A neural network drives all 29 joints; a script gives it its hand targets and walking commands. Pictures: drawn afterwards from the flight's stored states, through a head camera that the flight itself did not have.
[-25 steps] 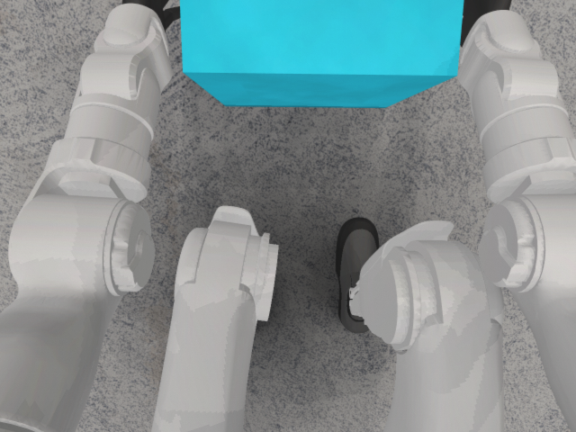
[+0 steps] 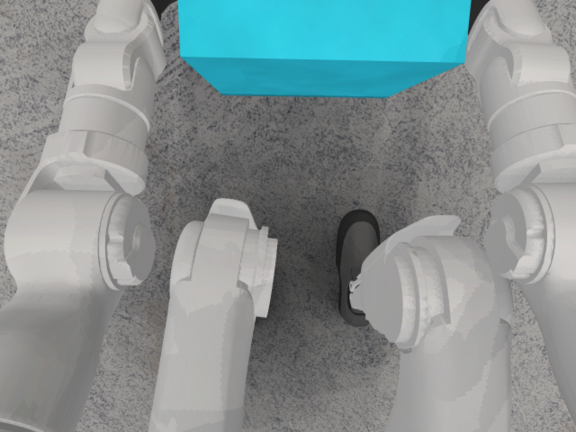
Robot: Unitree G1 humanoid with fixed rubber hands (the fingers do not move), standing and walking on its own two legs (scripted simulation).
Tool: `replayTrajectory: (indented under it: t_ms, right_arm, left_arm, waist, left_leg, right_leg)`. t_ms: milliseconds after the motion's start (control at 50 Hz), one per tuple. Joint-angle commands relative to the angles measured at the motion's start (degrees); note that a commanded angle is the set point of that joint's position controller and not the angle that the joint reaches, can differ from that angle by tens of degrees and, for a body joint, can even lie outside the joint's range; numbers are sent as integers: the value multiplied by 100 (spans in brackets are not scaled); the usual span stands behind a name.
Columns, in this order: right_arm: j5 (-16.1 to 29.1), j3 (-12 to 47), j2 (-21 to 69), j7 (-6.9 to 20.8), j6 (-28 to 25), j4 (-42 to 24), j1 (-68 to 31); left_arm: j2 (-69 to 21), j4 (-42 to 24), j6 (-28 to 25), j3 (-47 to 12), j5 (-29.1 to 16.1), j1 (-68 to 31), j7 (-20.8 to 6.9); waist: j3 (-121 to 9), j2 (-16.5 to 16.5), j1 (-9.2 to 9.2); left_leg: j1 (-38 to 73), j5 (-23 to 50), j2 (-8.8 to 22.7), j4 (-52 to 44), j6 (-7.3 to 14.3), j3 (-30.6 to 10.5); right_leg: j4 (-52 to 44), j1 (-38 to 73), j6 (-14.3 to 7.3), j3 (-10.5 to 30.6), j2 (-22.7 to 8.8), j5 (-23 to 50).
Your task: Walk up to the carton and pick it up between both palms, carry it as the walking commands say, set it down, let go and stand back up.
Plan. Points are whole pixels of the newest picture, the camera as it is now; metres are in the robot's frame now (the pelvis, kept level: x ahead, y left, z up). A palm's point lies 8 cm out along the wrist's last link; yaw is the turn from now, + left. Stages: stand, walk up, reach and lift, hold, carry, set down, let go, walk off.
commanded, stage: set down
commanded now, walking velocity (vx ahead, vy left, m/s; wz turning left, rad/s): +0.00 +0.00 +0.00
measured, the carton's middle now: (313, 12) +0.55 +0.00 -0.23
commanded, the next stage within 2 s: none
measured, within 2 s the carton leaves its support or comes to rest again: neither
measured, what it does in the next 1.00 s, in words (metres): stands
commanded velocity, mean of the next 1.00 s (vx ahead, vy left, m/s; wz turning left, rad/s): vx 0.00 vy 0.00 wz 0.00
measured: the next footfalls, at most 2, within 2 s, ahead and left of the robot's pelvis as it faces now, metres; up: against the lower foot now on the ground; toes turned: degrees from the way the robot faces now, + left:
none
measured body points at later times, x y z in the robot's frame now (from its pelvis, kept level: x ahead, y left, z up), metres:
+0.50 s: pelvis +0.00 +0.00 +0.01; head +0.38 +0.01 +0.24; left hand +0.55 +0.19 -0.19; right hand +0.56 -0.19 -0.18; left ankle +0.09 +0.10 -0.32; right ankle +0.14 -0.11 -0.32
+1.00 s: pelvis +0.00 +0.00 +0.04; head +0.37 +0.01 +0.27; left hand +0.56 +0.22 -0.12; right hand +0.56 -0.20 -0.13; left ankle +0.09 +0.10 -0.32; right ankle +0.14 -0.11 -0.32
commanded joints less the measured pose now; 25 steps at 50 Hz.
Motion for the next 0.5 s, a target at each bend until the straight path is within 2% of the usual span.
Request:
replayTrajectory:
  t_ms: [0, 20, 40, 60, 80, 100, 120, 140, 180, 200, 220, 240, 260, 280, 300, 320, 340, 360, 380, 420, 440, 460, 480]
  right_arm:
    - [241, 1033, 3805, 847, -228, -1092, -3013]
    - [175, 869, 3396, 789, -259, -985, -2943]
    - [166, 868, 3309, 715, -292, -1071, -2919]
    - [110, 679, 2610, 588, -320, -844, -2689]
    - [46, 507, 2024, 441, -395, -851, -2624]
    - [21, 408, 1343, 285, -447, -794, -2464]
    - [72, 246, 449, 62, -522, -788, -2110]
    - [132, 192, -61, -104, -554, -533, -1980]
    - [215, 214, -451, -278, -555, -393, -2015]
    - [289, 318, -454, -299, -533, -389, -2019]
    - [373, 339, -514, -301, -581, -498, -2023]
    - [398, 362, -570, -335, -611, -594, -2049]
    - [374, 317, -709, -373, -664, -728, -2002]
    - [500, 404, -630, -367, -658, -641, -1988]
    - [492, 407, -700, -383, -636, -642, -1951]
    - [485, 380, -788, -396, -669, -739, -1789]
    - [525, 473, -687, -406, -642, -704, -1738]
    - [530, 403, -767, -408, -650, -602, -1749]
    - [547, 497, -732, -410, -628, -618, -1638]
    - [541, 327, -959, -407, -665, -917, -1589]
    - [490, 306, -980, -399, -650, -741, -1499]
    - [556, 392, -935, -388, -628, -875, -1440]
    - [587, 401, -900, -376, -612, -846, -1300]
  left_arm:
    - [-3388, -707, -98, -1310, -178, -2976, -1093]
    - [-3145, -660, -112, -1231, -157, -2881, -1014]
    - [-2904, -775, -163, -1184, -176, -3032, -936]
    - [-2373, -629, -178, -1086, -134, -2770, -820]
    - [-1698, -650, -246, -904, -116, -2872, -649]
    - [-1099, -592, -314, -821, -184, -2745, -448]
    - [-212, -548, -416, -653, -159, -2378, -184]
    - [229, -422, -468, -695, -331, -2301, 9]
    - [522, -390, -462, -782, -638, -2400, 232]
    - [693, -204, -472, -751, -644, -2260, 261]
    - [741, -455, -534, -881, -759, -2460, 308]
    - [916, -426, -574, -851, -740, -2464, 350]
    - [970, -500, -617, -817, -788, -2448, 384]
    - [1038, -537, -616, -815, -789, -2511, 410]
    - [1124, -347, -590, -798, -791, -2336, 409]
    - [1200, -463, -614, -831, -825, -2188, 437]
    - [1262, -476, -634, -729, -805, -2196, 434]
    - [1378, -376, -615, -761, -799, -2259, 443]
    - [1305, -210, -610, -752, -788, -2027, 439]
    - [1310, -556, -642, -885, -867, -1996, 444]
    - [1424, -650, -655, -878, -894, -2080, 434]
    - [1350, -725, -643, -990, -985, -2059, 397]
    - [1581, -608, -647, -791, -877, -1890, 392]
  waist:
    - [-6345, 445, 214]
    - [-6302, 470, 197]
    - [-6542, 331, 134]
    - [-6412, 334, 50]
    - [-6540, 389, 118]
    - [-6761, 380, 90]
    - [-6897, 447, 126]
    - [-6865, 513, -7]
    - [-7030, 464, -137]
    - [-6933, 407, 31]
    - [-7279, 495, -88]
    - [-7533, 382, -28]
    - [-7821, 363, -86]
    - [-7878, 439, 16]
    - [-7933, 368, 27]
    - [-8157, 350, -59]
    - [-8262, 285, 107]
    - [-8149, 323, 24]
    - [-8232, 286, 103]
    - [-8551, 453, -30]
    - [-8624, 405, -58]
    - [-8747, 418, -107]
    - [-8722, 399, 39]
  left_leg:
    - [1740, 1537, 250, -1762, -9, -72]
    - [1698, 1540, 266, -1826, -39, -90]
    - [1765, 1594, 252, -1811, -34, -92]
    - [1796, 1552, 302, -1785, -53, -140]
    - [1879, 1446, 310, -1846, -82, -81]
    - [2080, 1527, 354, -1850, -99, -131]
    - [2217, 1499, 361, -1899, -145, -147]
    - [2276, 1467, 400, -1958, -160, -165]
    - [2480, 1521, 439, -1959, -177, -264]
    - [2433, 1466, 443, -1972, -156, -252]
    - [2561, 1702, 442, -1995, -163, -281]
    - [2556, 1939, 464, -1896, -177, -275]
    - [2619, 2092, 421, -1855, -184, -267]
    - [2589, 2109, 440, -1881, -173, -281]
    - [2596, 2182, 460, -1827, -165, -279]
    - [2592, 2241, 433, -1783, -157, -289]
    - [2672, 2296, 429, -1756, -130, -248]
    - [2496, 2229, 431, -1793, -138, -295]
    - [2588, 2306, 430, -1770, -137, -263]
    - [2731, 2508, 436, -1716, -129, -318]
    - [2783, 2613, 423, -1709, -130, -330]
    - [2828, 2729, 410, -1665, -135, -301]
    - [2722, 2590, 387, -1649, -116, -230]
  right_leg:
    - [-436, 3459, -52, -32, 160, 1094]
    - [-419, 3446, -39, -19, 153, 1122]
    - [-452, 3675, -16, -15, 159, 1224]
    - [-444, 3768, 5, -20, 112, 1195]
    - [-517, 3805, -10, 15, 111, 1109]
    - [-458, 3948, 30, -9, 57, 1158]
    - [-501, 4016, 47, -57, 47, 1169]
    - [-580, 3964, 7, -17, 3, 1089]
    - [-652, 4035, 8, 20, -97, 1064]
    - [-648, 3977, 28, 26, -98, 964]
    - [-593, 4058, 20, -12, -83, 1246]
    - [-556, 4232, 54, 12, -102, 1468]
    - [-544, 4336, 49, 30, -110, 1664]
    - [-522, 4357, 44, 71, -139, 1757]
    - [-523, 4446, 68, 86, -121, 1801]
    - [-479, 4505, 56, 78, -130, 1896]
    - [-496, 4553, 59, 111, -139, 1897]
    - [-510, 4452, 53, 125, -119, 1860]
    - [-518, 4612, 64, 119, -137, 1935]
    - [-466, 4572, 23, 145, -128, 2100]
    - [-394, 4589, 37, 80, -129, 2186]
    - [-429, 4677, 31, 133, -111, 2311]
    - [-490, 4760, 1, 179, -98, 2234]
